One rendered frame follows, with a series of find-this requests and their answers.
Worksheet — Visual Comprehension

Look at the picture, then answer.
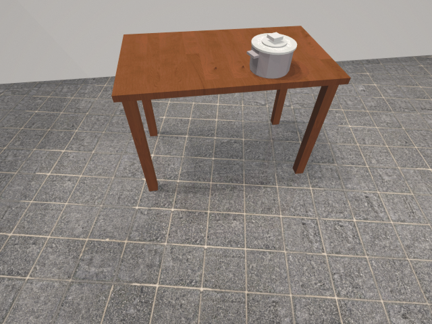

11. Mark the knob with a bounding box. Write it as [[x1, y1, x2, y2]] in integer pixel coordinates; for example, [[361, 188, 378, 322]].
[[267, 32, 284, 42]]

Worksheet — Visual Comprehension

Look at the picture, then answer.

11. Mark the lid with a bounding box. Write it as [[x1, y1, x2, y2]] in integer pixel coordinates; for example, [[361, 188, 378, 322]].
[[251, 33, 297, 55]]

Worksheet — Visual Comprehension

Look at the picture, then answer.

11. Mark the table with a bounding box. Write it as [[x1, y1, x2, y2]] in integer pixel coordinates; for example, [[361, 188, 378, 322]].
[[111, 26, 351, 191]]

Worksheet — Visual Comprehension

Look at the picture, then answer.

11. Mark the pot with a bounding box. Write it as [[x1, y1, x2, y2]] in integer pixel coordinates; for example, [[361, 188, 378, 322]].
[[246, 46, 294, 79]]

